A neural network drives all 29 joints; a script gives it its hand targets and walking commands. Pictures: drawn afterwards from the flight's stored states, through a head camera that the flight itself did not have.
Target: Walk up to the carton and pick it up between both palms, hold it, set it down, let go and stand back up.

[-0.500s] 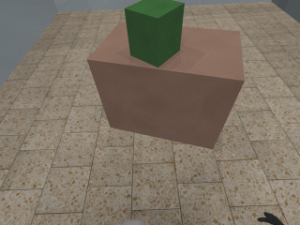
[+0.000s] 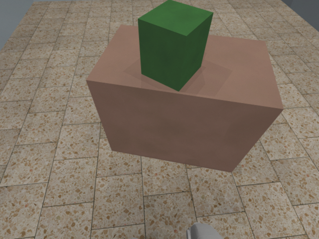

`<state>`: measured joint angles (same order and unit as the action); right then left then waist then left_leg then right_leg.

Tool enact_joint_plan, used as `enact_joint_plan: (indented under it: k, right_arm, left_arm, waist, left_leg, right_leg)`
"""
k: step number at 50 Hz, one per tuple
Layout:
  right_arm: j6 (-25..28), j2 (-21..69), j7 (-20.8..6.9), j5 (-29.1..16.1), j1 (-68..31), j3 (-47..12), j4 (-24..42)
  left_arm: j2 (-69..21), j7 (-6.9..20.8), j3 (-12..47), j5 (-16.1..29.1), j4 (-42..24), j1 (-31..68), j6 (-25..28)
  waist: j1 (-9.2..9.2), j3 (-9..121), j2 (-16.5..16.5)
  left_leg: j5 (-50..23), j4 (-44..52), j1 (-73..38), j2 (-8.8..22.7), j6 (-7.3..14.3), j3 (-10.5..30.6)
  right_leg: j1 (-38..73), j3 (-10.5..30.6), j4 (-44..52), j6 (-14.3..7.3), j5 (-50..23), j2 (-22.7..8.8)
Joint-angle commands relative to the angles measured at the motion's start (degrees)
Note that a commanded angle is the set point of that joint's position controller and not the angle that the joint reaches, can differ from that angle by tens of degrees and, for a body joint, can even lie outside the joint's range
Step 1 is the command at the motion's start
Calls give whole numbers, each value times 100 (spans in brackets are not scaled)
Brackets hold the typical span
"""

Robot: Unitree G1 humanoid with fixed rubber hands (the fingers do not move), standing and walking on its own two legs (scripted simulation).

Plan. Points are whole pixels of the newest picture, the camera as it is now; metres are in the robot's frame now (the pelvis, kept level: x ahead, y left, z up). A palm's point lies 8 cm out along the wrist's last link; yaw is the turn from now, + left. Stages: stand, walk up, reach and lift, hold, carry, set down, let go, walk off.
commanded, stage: walk up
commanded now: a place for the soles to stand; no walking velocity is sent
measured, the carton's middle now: (173, 46) +0.82 -0.03 +0.01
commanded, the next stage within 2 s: none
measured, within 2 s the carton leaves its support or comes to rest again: neither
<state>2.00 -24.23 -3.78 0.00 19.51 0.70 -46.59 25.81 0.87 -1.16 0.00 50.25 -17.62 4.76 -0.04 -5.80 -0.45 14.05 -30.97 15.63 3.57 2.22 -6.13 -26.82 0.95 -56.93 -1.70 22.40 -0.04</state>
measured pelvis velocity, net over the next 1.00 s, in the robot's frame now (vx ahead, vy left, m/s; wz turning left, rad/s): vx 0.28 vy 0.14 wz -0.12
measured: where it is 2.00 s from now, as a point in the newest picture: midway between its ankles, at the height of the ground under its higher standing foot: (134, 215)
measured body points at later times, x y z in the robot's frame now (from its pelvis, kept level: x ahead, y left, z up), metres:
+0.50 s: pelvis +0.17 -0.01 -0.02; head +0.18 -0.05 +0.43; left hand +0.23 +0.33 -0.09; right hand +0.29 -0.31 -0.14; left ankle +0.22 +0.12 -0.68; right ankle +0.16 -0.12 -0.74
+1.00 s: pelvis +0.28 +0.14 +0.00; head +0.31 +0.16 +0.44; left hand +0.36 +0.47 -0.13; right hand +0.29 -0.19 -0.10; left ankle +0.36 +0.17 -0.74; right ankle +0.29 -0.05 -0.66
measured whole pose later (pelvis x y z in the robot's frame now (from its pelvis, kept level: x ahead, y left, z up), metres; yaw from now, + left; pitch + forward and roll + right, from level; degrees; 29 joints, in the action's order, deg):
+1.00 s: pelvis +0.28 +0.14 +0.00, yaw -7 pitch -4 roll -3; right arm -0.7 -24.5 -3.2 0.0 17.9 0.8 -46.6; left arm 26.7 -2.5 -1.2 0.0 50.9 -18.8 2.5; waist 0.0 -6.9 0.0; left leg 11.3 -30.6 17.0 -0.2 4.1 -8.2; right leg -28.1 4.5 -61.1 -0.1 19.4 -0.3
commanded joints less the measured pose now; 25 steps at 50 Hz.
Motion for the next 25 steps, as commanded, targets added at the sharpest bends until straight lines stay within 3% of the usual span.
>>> enact_joint_plan:
  k: [1, 2, 3, 4, 5, 7, 8, 9, 10, 11, 12, 13, 14, 15, 16, 17, 18, 19, 20, 21, 22, 23, 24, 25]
  right_arm:
    - [206, -1538, 106, 44, 135, 747, 511]
    - [222, -1489, 81, 26, 2, 683, 439]
    - [161, -1457, 47, 36, -150, 706, 498]
    - [160, -1392, 28, 4, -358, 672, 676]
    - [129, -1358, 10, 57, -507, 649, 618]
    - [97, -1435, 1, 101, -476, 654, 635]
    - [30, -1579, 3, 101, -498, 686, 676]
    - [-1, -1447, -5, 92, -512, 690, 649]
    - [-54, -1379, 34, 101, -674, 680, 702]
    - [-93, -1172, 33, 116, -654, 624, 740]
    - [-104, -1021, 47, 129, -603, 532, 765]
    - [-127, -719, 47, 86, -475, 424, 812]
    - [-246, -910, 100, 59, -220, 462, 537]
    - [-200, -1336, 131, 14, -431, 524, 556]
    - [-142, -1252, 162, -22, -829, 562, 565]
    - [-168, -1222, 162, 7, -899, 575, 547]
    - [-209, -1102, 131, -14, -710, 622, 578]
    - [-220, -1133, 84, -68, -689, 610, 424]
    - [-234, -1117, 67, 28, -971, 609, 524]
    - [-264, -1107, 42, -14, -1014, 606, 446]
    - [-292, -1098, 19, 80, -1140, 622, 487]
    - [-287, -1086, -8, 90, -1329, 610, 506]
    - [-276, -1097, -9, 102, -1371, 590, 553]
    - [-262, -1177, -5, 72, -1625, 632, 683]
  left_arm:
    - [1015, -43, -313, 8, -369, 41, 43]
    - [958, 1, -316, 42, -331, -11, 41]
    - [1039, 17, -361, 38, -410, -37, 35]
    - [1078, 9, -363, 72, -393, 84, 34]
    - [1012, 48, -348, 116, -317, 19, 61]
    - [990, 67, -387, 74, -358, -35, 47]
    - [1030, 51, -339, 51, -350, -157, 34]
    - [1034, 21, -432, 37, -239, -254, 62]
    - [969, -21, -370, 5, -213, -600, 96]
    - [1109, -104, -499, -73, -2, -1264, 132]
    - [1504, -188, -632, -67, -16, -1642, 190]
    - [1996, -262, -715, -69, -45, -1652, 195]
    - [2141, -295, -680, 35, -248, -1472, 246]
    - [2194, -337, -679, 18, -266, -1047, 229]
    - [1870, -323, -667, 73, -294, -1066, 256]
    - [1557, -313, -623, 103, -256, -1180, 300]
    - [1489, -325, -563, 125, -297, -893, 281]
    - [1419, -335, -539, 118, -275, -953, 284]
    - [1397, -357, -566, 66, -360, -1053, 296]
    - [1482, -324, -536, 79, -399, -939, 320]
    - [1436, -333, -557, 99, -359, -1119, 320]
    - [1499, -382, -559, 115, -301, -1158, 342]
    - [1519, -389, -569, 109, -371, -1018, 339]
    - [1592, -412, -574, 49, -425, -950, 338]
  waist:
    - [-407, 249, 1045]
    - [-293, 180, 1050]
    - [-327, 205, 971]
    - [-273, -290, 946]
    - [-200, -309, 1455]
    - [-188, -236, 1057]
    - [-181, -105, 1197]
    - [-65, -71, 1142]
    - [94, 238, 967]
    - [435, 523, 181]
    - [710, 569, -424]
    - [397, 491, -1254]
    - [177, 337, -525]
    - [107, 175, -622]
    - [237, 399, -356]
    - [312, 347, 12]
    - [124, 220, -349]
    - [139, 195, -516]
    - [252, 127, -529]
    - [187, -4, -554]
    - [310, -62, -448]
    - [321, -85, -464]
    - [285, 18, -642]
    - [322, -59, -909]
  left_leg:
    - [-179, 1575, -1367, 1423, 1036, 1371]
    - [-184, 1593, -1192, 1332, 1129, 1344]
    - [767, 1632, -1070, 1405, 1127, 1345]
    - [834, 1858, -546, 1221, 1066, 1102]
    - [1155, 1796, -264, 977, 918, 713]
    - [1278, 1770, -30, 1176, 947, 931]
    - [1201, 1368, -361, 1136, 961, 866]
    - [651, 1116, -480, 997, 847, 717]
    - [-561, 215, -834, 869, 752, 289]
    - [-1030, -1242, -480, 663, 634, 146]
    - [-505, -2469, 376, 175, 310, 77]
    - [1647, -3274, 1803, -410, 95, 452]
    - [1600, -3702, 1842, -280, 66, 1124]
    - [1738, -3903, 2224, -183, 52, 1090]
    - [1513, -3922, 2304, -10, -38, 1080]
    - [1162, -3897, 2359, 192, -49, 938]
    - [886, -3484, 1928, 301, -132, 1068]
    - [648, -3294, 1745, 288, -145, 1061]
    - [737, -3117, 1901, 340, -73, 1012]
    - [654, -3110, 1684, 336, -120, 934]
    - [440, -2987, 1691, 332, -139, 910]
    - [320, -2991, 2018, 357, -162, 936]
    - [380, -2832, 2052, 420, -199, 981]
    - [523, -2737, 1974, 610, -224, 983]
  right_leg:
    - [-933, -128, 900, 1, -392, -443]
    - [-687, -56, 1047, 33, -568, -352]
    - [-692, -143, 1132, 43, -693, -394]
    - [-547, -202, 1268, 47, -833, -304]
    - [-243, -463, 1480, -26, -829, -288]
    - [395, -461, 1840, -51, -963, -258]
    - [353, -612, 2104, -39, -954, -277]
    - [667, -655, 2310, -106, -1262, -169]
    - [1058, -913, 2806, -50, -1247, -24]
    - [1978, -570, 3062, -44, -1112, -21]
    - [2639, 849, 3369, -208, -972, -566]
    - [3126, 3348, 3761, -722, -531, -1787]
    - [2484, 4182, 4167, -780, -549, -2238]
    - [2997, 4298, 3983, -1470, -1565, -2164]
    - [3234, 3617, 3546, -1537, -3315, -2016]
    - [3070, 2686, 3350, -1232, -4133, -1900]
    - [2595, 2124, 3308, -1148, -4254, -1591]
    - [2426, 1979, 3296, -908, -3970, -1473]
    - [2290, 1933, 3304, -1130, -3628, -1460]
    - [1783, 1750, 3361, -1225, -3619, -1510]
    - [1779, 1920, 3494, -1241, -3500, -1592]
    - [2062, 1926, 3440, -1082, -4106, -1578]
    - [2040, 1952, 3278, -1256, -4099, -1621]
    - [1785, 1938, 3375, -1352, -3457, -1732]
